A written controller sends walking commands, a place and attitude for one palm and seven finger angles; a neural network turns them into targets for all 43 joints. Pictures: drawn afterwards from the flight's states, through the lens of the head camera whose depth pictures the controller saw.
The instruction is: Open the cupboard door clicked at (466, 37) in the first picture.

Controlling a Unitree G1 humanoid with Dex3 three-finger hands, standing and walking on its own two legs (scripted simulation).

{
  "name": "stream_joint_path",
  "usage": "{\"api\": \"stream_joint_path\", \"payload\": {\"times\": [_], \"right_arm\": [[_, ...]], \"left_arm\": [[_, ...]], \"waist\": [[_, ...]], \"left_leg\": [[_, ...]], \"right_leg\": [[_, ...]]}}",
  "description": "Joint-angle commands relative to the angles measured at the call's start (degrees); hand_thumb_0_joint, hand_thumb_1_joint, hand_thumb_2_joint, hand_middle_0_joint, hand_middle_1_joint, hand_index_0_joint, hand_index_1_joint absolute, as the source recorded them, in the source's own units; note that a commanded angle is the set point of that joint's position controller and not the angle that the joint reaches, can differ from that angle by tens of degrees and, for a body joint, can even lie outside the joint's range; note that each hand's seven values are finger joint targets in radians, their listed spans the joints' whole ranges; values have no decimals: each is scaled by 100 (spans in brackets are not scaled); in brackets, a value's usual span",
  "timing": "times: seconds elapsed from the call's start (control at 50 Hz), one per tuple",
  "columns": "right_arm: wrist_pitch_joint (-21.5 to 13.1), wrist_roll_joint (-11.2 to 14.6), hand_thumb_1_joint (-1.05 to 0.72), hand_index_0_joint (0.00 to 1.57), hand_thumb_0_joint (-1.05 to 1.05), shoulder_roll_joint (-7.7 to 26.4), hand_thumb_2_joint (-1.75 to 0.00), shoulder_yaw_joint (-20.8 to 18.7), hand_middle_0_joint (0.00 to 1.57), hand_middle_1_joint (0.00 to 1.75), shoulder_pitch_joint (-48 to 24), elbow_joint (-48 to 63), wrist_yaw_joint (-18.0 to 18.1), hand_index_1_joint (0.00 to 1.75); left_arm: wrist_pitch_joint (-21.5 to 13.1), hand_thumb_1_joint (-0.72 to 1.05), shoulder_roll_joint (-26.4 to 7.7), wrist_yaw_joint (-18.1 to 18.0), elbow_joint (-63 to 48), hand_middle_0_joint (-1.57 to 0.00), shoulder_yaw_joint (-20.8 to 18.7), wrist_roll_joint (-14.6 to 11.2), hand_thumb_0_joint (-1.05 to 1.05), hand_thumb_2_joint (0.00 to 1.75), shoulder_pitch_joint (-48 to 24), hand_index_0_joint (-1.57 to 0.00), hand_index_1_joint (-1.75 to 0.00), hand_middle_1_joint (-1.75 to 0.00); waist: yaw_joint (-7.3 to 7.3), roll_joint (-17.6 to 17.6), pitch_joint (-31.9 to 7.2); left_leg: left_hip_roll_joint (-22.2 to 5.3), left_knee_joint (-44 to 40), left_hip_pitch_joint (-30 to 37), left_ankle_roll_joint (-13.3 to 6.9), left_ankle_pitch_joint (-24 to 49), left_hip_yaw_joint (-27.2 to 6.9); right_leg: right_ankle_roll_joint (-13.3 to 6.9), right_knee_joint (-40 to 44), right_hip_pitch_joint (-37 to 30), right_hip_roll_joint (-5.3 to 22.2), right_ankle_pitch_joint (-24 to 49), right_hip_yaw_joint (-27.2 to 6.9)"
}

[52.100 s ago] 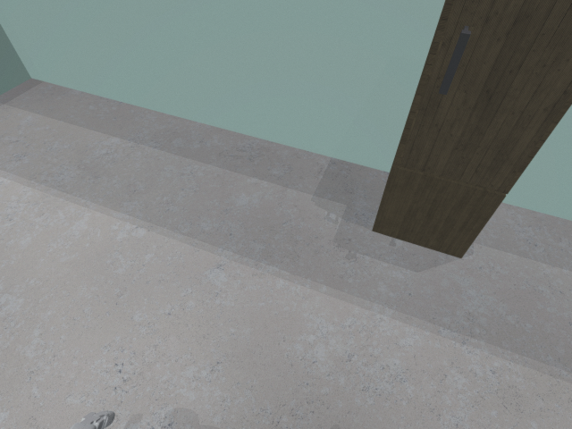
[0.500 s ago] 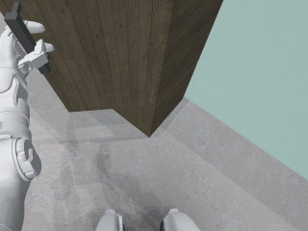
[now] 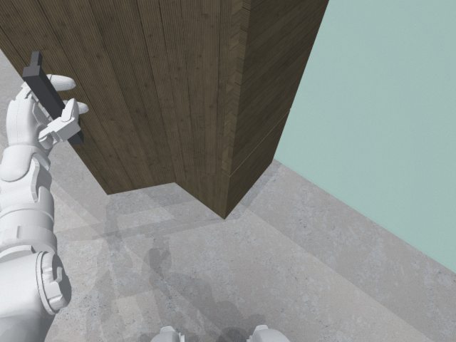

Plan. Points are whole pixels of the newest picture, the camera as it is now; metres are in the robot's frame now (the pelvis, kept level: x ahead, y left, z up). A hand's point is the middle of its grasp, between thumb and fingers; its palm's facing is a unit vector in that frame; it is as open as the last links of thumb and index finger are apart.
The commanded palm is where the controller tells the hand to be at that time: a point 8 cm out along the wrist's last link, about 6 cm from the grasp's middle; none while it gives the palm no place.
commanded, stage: pull the door open along its arc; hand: left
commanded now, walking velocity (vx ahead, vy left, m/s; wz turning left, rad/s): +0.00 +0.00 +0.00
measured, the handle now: (58, 102) +0.52 +0.26 +0.10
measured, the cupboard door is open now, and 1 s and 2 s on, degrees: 52 93 92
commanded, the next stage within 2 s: open thumb and fingers to let go in 0.62 s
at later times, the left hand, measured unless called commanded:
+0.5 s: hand (134, 201) +0.32 +0.11 +0.10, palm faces +0.43 -0.90 +0.03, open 6.4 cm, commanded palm +0.24 +0.18 +0.09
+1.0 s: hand (155, 207) +0.31 +0.09 +0.10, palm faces +0.47 -0.88 +0.00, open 7.6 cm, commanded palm +0.26 +0.13 +0.09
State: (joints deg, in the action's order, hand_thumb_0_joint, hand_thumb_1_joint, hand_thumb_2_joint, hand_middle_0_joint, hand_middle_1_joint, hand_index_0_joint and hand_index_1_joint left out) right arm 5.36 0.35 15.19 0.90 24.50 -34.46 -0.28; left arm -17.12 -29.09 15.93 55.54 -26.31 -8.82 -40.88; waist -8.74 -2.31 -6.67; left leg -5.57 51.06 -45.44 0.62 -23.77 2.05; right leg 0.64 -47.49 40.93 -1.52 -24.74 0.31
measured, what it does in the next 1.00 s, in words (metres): stands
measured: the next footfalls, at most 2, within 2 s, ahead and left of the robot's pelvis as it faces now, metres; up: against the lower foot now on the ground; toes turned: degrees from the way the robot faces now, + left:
none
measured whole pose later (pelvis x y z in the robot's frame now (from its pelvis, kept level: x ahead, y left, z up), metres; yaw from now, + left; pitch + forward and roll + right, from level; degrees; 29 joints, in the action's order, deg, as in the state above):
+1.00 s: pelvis +0.01 -0.04 +0.02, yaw +5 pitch +6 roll +1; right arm 5.4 -3.8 11.6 -0.4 12.4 -35.6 1.8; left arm -6.8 4.6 -27.8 7.1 5.0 0.4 0.2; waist 0.1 -2.7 -5.3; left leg -2.7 42.0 -27.3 3.3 -20.4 -1.3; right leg -2.1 -44.6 23.7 0.9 -26.7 4.1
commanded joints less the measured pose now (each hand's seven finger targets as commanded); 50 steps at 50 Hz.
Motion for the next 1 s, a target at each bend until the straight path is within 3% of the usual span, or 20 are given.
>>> {"api": "stream_joint_path", "payload": {"times": [0.0, 0.08, 0.1, 0.12, 0.14, 0.16, 0.18, 0.2, 0.22, 0.3, 0.34, 0.4, 0.52, 0.64, 0.68, 0.7, 0.72, 0.78, 0.86, 0.98], "right_arm": [[-201, 98, -90, 20, 0, 908, -90, -402, 20, 30, 245, 698, 47, 30], [-325, 149, -90, 20, 0, 816, -90, -403, 20, 30, -62, 897, -1, 30], [-426, 118, -90, 20, 0, 613, -90, -414, 20, 30, -304, 932, -17, 30], [-516, 106, -90, 20, 0, 594, -90, -418, 20, 30, -379, 924, -75, 30], [-585, 93, -90, 20, 0, 552, -90, -426, 20, 30, -415, 916, -135, 30], [-617, 47, -90, 20, 0, 532, -90, -432, 20, 30, -478, 916, -184, 30], [-627, 5, -90, 20, 0, 507, -90, -421, 20, 30, -532, 921, -220, 30], [-608, -14, -90, 20, 0, 463, -90, -417, 20, 30, -674, 959, -247, 30], [-578, -46, -90, 20, 0, 429, -90, -398, 20, 30, -799, 994, -258, 30], [-375, -175, -90, 20, 0, 304, -90, -353, 20, 30, -1298, 1141, -186, 30], [-251, -215, -90, 20, 0, 245, -90, -309, 20, 30, -1490, 1167, -103, 30], [-96, -271, -90, 20, 0, 157, -90, -263, 20, 30, -1672, 1209, 22, 30], [17, -366, -90, 20, 0, 11, -90, -203, 20, 30, -1853, 1221, 133, 30], [-74, -456, -90, 20, 0, 23, -90, -221, 20, 30, -1895, 1152, 102, 30], [-128, -462, -90, 20, 0, 44, -90, -239, 20, 30, -1829, 1091, 88, 30], [-140, -469, -90, 20, 0, 85, -90, -254, 20, 30, -1856, 977, 134, 30], [-143, -487, -90, 20, 0, 74, -90, -266, 20, 30, -1859, 947, 174, 30], [-151, -439, -90, 20, 0, 60, -90, -282, 20, 30, -1823, 895, 244, 30], [-222, -402, -90, 20, 0, 62, -90, -271, 20, 30, -1853, 855, 288, 30], [-338, -391, -90, 20, 0, 79, -90, -283, 20, 30, -1845, 764, 264, 30]], "left_arm": [[-328, 90, -1084, 64, -2107, -40, -30, -385, 0, 90, -470, -40, -135, -135], [-170, 90, -288, -57, -2971, -40, 407, -589, 0, 90, 769, -40, -135, -135], [-94, 90, -125, -933, -3607, -40, -332, -927, 0, 90, 709, -40, -135, -135], [28, 90, 512, -1371, -3783, -40, 197, -807, 0, 90, 1262, -40, -135, -135], [105, 90, 760, -1748, -4147, -40, 320, -676, 0, 90, 1663, -40, -135, -135], [149, 90, 833, -2109, -4605, -40, 381, -499, 0, 90, 2048, -40, -135, -135], [197, 90, 943, -2445, -4809, -40, 473, -324, 0, 90, 2509, -40, -135, -135], [267, 90, 1091, -2756, -5092, -40, 526, -194, 0, 90, 2907, -40, -135, -135], [316, 90, 1225, -3041, -5492, -40, 698, -21, 0, 90, 2910, -40, -135, -135], [681, 90, 1827, -4010, -6174, -40, 1191, 463, 0, 90, 3722, -40, -135, -135], [852, 90, 2030, -4279, -6446, -40, 1477, 666, 0, 90, 3879, -40, -135, -135], [1005, 90, 2350, -4433, -6675, -40, 1919, 892, 0, 90, 4247, -40, -135, -135], [1005, 90, 2809, -4442, -6972, -40, 2453, 995, 0, 90, 4670, -40, -135, -135], [967, 90, 3494, -4591, -6970, -40, 3422, 1311, 0, 90, 3982, -40, -135, -135], [968, 90, 3714, -4653, -6856, -40, 3741, 1448, 0, 90, 3670, -40, -135, -135], [910, 90, 3389, -4703, -6798, -40, 3497, 1473, 0, 90, 2941, -40, -135, -135], [900, 83, 3378, -4688, -6588, -40, 3422, 1475, 0, 87, 2989, -40, -134, -134], [838, 62, 3259, -4508, -6396, -38, 3222, 1300, 0, 78, 3162, -38, -132, -132], [728, 34, 3350, -4353, -6303, -36, 3221, 1054, 0, 66, 2972, -36, -129, -129], [544, -8, 3269, -4420, -6018, -33, 3113, 1073, 0, 48, 2661, -33, -124, -124]], "waist": [[558, -420, -2520], [649, -108, -2109], [1162, 10, -2156], [991, -116, -2056], [1021, -145, -2010], [1075, -148, -2080], [1110, 108, -1963], [1146, 59, -1928], [1129, -14, -1897], [1149, 433, -1556], [1120, 370, -1319], [1072, 494, -1005], [1051, 584, -836], [827, 527, -862], [714, 759, -823], [640, 794, -884], [739, 820, -982], [851, 898, -1255], [858, 857, -1185], [877, 900, -1082]], "left_leg": [[432, -487, 2109, -245, 3004, -66], [439, -630, 2134, -245, 3020, -36], [478, -683, 1950, -165, 3018, -30], [484, -739, 2114, -129, 3019, 22], [455, -748, 2170, -100, 3186, 6], [444, -752, 2255, -93, 3411, 10], [450, -770, 2204, -107, 3458, 11], [450, -829, 2177, -88, 3395, 46], [452, -865, 2211, -77, 3420, 52], [484, -1049, 2212, -72, 2744, 69], [495, -1121, 2261, -52, 2544, 71], [501, -1195, 2373, -65, 2372, 67], [549, -1184, 2512, -59, 2329, 50], [569, -969, 2537, -80, 2266, -58], [559, -912, 2497, -102, 2164, -120], [556, -860, 2447, -110, 2064, -143], [589, -847, 2386, -114, 1979, -137], [619, -894, 2382, -106, 2024, -108], [627, -955, 2415, -114, 1965, -107], [616, -1005, 2367, -111, 1780, -135]], "right_leg": [[-128, 380, -1551, -211, 3415, 225], [-119, 454, -1690, -198, 3473, 278], [-83, 499, -1807, -180, 3366, 364], [-73, 494, -1818, -184, 3356, 384], [-79, 467, -1796, -163, 3334, 431], [-88, 434, -1905, -141, 3439, 424], [-102, 447, -2069, -138, 3568, 425], [-104, 443, -2197, -93, 3650, 414], [-123, 443, -2276, -59, 3687, 400], [-136, 670, -2566, 22, 3435, 358], [-144, 785, -2586, 66, 3295, 316], [-135, 977, -2598, 116, 3238, 255], [-49, 1084, -2772, 243, 3807, 140], [-16, 961, -2405, 332, 3836, 122], [-7, 957, -2241, 349, 3624, 124], [2, 940, -2098, 376, 3490, 82], [11, 937, -2148, 391, 3437, 33], [39, 999, -2444, 442, 3696, -36], [50, 1050, -2442, 432, 3617, -13], [29, 1128, -2279, 408, 3059, -16]]}}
